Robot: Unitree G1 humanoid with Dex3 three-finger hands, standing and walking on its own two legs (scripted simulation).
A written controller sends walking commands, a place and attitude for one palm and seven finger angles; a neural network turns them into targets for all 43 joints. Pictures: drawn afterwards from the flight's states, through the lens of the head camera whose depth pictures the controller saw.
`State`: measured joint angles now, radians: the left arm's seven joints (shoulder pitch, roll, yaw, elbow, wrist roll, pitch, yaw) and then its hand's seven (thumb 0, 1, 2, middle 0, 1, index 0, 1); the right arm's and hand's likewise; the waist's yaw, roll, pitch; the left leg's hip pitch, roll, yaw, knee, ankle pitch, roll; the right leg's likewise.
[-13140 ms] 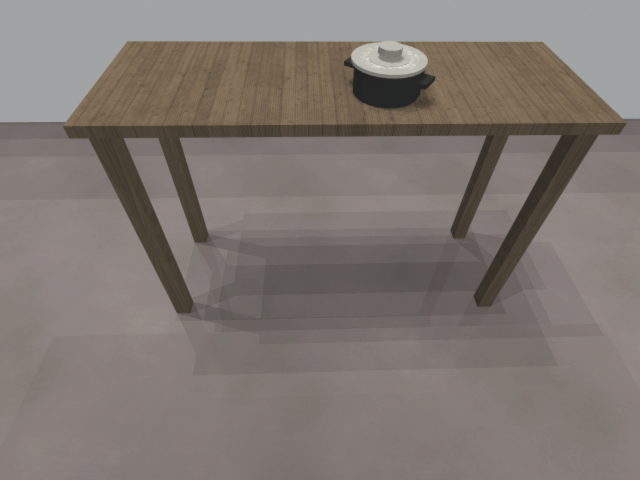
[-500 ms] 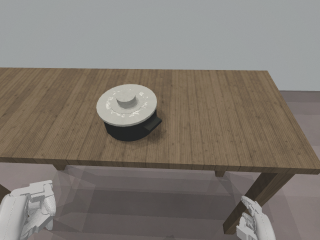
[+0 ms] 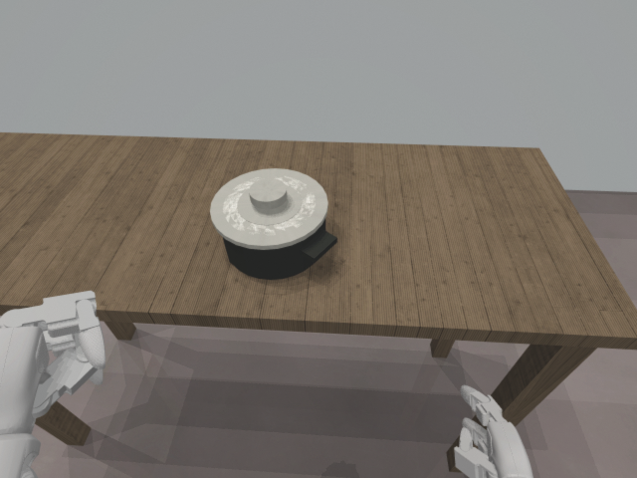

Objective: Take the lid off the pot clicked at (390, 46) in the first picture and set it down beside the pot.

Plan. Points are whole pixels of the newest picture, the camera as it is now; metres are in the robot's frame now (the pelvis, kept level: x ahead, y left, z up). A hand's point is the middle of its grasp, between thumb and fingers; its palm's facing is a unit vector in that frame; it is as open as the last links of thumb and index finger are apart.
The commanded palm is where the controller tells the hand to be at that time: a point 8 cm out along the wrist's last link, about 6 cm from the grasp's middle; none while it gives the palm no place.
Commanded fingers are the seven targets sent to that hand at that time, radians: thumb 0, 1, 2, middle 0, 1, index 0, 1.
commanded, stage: reach forward and open the fingers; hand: left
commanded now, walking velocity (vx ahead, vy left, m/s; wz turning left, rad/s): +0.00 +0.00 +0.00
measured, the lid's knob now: (268, 193) +0.46 +0.14 +0.12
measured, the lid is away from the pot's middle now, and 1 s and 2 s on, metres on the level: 0.00 0.00 0.00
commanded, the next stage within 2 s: move the open hand above the knob in 1.16 s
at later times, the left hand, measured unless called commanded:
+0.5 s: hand (78, 348) +0.18 +0.26 +0.15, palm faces -0.04 -0.10 -0.99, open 3.5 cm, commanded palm +0.17 +0.26 +0.22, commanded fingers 0.00 0.15 1.38 -1.08 -0.68 -1.08 -0.68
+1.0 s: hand (109, 305) +0.22 +0.24 +0.17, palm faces -0.10 -0.09 -0.99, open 9.3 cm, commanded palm +0.20 +0.24 +0.24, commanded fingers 0.00 -0.35 1.58 -0.86 -0.08 -0.86 -0.08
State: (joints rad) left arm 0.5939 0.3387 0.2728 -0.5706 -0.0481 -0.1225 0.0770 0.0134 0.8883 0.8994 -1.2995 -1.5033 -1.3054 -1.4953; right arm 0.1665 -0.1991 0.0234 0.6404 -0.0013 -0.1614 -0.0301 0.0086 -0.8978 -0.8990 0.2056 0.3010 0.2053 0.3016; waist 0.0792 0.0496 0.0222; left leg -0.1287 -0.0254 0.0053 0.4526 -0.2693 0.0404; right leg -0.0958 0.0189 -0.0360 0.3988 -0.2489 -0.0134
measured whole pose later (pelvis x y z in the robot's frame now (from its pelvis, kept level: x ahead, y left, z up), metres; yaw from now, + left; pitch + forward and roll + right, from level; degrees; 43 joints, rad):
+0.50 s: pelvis -0.03 +0.00 +0.00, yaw +1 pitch -2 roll -1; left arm 0.30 0.70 0.11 -0.46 0.66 0.20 -0.20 0.00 0.45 1.18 -1.18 -1.02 -1.19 -1.01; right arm 0.11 -0.30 0.03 0.57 0.05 0.08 -0.01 0.01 -0.90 -0.90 0.20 0.30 0.20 0.30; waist 0.10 0.14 -0.01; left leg -0.23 -0.04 -0.01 0.50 -0.24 0.04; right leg -0.20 0.01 -0.05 0.47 -0.24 -0.01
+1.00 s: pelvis -0.06 -0.01 +0.00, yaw +1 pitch -4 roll +0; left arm -0.11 0.68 0.02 -0.22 0.70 0.16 -0.38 0.00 -0.27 1.58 -0.90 -0.19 -0.91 -0.18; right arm 0.09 -0.30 0.04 0.60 0.05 0.04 0.01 0.01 -0.90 -0.90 0.20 0.30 0.20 0.30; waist 0.08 0.12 0.05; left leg -0.17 -0.03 0.00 0.39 -0.14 0.03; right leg -0.15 0.01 -0.05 0.38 -0.15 -0.03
